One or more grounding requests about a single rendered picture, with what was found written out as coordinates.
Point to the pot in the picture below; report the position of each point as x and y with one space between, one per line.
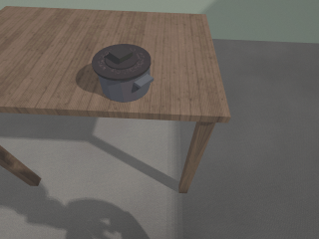
129 90

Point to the table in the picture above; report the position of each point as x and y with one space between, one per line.
46 68

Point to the knob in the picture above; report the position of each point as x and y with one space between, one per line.
120 54

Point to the lid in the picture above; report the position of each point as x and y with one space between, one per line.
110 69

